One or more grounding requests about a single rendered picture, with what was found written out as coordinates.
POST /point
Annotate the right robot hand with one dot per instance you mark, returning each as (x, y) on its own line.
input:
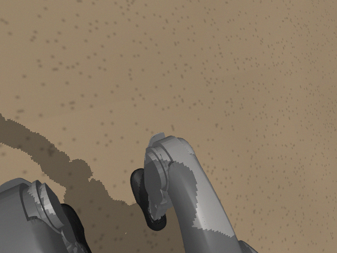
(246, 248)

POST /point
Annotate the right robot foot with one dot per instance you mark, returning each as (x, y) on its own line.
(141, 197)

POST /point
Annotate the left robot foot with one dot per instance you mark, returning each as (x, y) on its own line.
(76, 226)

